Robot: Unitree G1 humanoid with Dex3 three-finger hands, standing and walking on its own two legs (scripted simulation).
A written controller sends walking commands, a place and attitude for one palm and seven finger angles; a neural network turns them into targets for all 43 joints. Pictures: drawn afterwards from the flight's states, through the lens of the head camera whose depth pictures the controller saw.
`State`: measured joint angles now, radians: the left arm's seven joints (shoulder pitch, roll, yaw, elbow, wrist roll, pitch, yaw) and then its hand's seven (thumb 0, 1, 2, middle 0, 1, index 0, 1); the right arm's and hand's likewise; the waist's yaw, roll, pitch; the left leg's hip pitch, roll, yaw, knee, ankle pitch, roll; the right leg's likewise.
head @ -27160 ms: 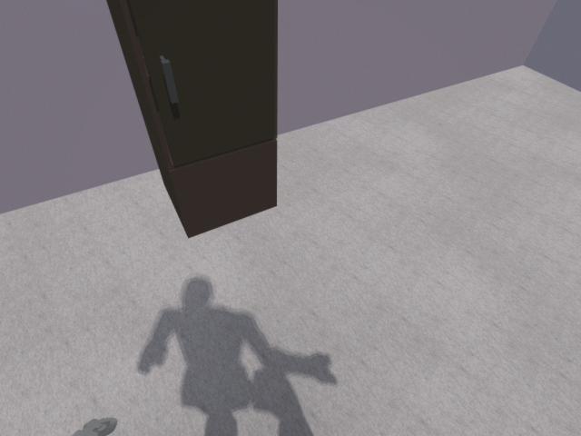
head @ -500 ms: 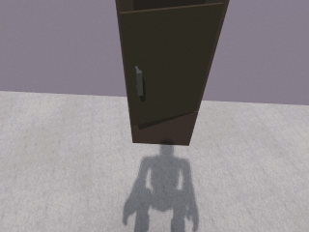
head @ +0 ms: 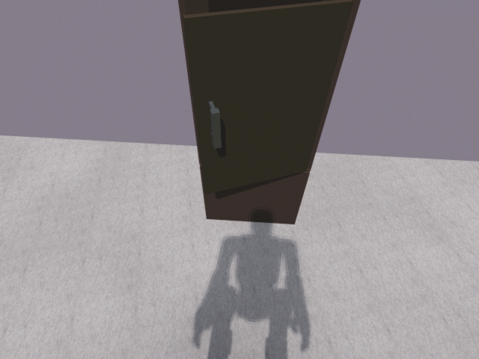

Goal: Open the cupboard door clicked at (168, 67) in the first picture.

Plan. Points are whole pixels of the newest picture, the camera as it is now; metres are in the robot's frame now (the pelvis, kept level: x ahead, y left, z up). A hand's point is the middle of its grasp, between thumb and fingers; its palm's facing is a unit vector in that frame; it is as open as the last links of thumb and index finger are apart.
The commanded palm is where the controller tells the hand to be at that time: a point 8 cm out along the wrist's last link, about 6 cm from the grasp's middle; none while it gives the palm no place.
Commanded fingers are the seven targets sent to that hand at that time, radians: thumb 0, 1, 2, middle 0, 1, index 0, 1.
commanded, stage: look to check the result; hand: left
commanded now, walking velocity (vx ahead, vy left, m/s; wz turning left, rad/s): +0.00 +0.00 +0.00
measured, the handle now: (214, 124) +0.69 +0.11 -0.03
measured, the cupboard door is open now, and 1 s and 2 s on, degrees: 21 21 21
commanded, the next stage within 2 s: walk to a spot facing it in 0.06 s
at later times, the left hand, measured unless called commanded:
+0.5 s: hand out of the picture +0.02 +0.17 -0.19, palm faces -0.04 -0.98 -0.19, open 7.4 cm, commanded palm none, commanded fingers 0.00 0.90 0.90 -0.20 -0.30 -0.20 -0.30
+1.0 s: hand out of the picture +0.10 +0.12 -0.16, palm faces -0.29 -0.93 -0.25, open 7.4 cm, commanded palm none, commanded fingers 0.00 0.90 0.90 -0.20 -0.30 -0.20 -0.30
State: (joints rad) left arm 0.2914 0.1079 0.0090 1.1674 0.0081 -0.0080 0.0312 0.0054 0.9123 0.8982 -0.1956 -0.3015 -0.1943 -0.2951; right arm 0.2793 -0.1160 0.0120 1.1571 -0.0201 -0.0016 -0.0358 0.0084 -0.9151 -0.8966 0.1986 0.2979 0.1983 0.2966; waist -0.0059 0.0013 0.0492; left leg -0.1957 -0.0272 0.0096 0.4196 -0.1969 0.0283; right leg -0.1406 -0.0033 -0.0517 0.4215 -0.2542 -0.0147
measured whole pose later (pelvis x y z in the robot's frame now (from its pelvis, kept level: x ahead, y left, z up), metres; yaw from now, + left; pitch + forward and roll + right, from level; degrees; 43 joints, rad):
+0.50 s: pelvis +0.00 -0.01 -0.01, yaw -7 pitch -1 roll +1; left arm 0.26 0.16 0.07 1.09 0.02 0.05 0.00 0.01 0.91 0.90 -0.20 -0.30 -0.20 -0.30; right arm 0.23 -0.15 -0.04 1.07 -0.02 0.02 -0.05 0.01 -0.91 -0.90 0.20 0.30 0.20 0.30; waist 0.01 -0.02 0.09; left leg -0.25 0.02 0.12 0.54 -0.28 0.02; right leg -0.27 0.03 0.03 0.61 -0.33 -0.02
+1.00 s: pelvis +0.00 -0.05 +0.00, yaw -22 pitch +2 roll +2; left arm 0.24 0.16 0.07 0.96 0.02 0.02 0.01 0.01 0.91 0.90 -0.20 -0.30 -0.20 -0.30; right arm 0.05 -0.23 -0.07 0.92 -0.01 0.06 -0.03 0.01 -0.91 -0.90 0.20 0.30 0.20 0.30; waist 0.04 0.00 0.11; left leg -0.49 0.03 -0.06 1.05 -0.39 -0.06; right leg -0.24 0.10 0.13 0.47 -0.24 -0.09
